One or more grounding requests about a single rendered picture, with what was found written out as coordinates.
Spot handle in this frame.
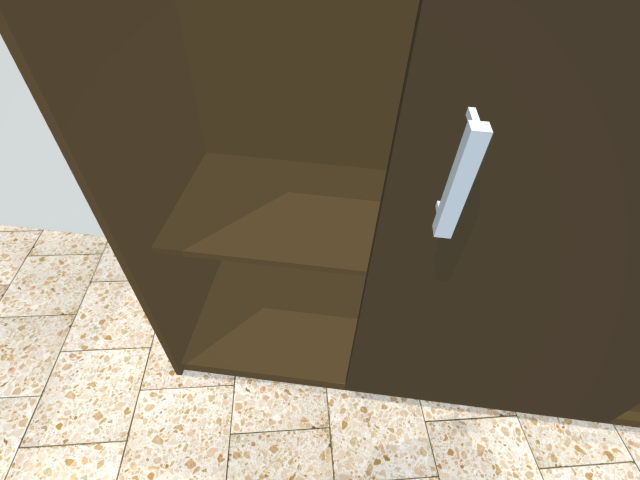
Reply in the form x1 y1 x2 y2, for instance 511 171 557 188
432 107 493 239

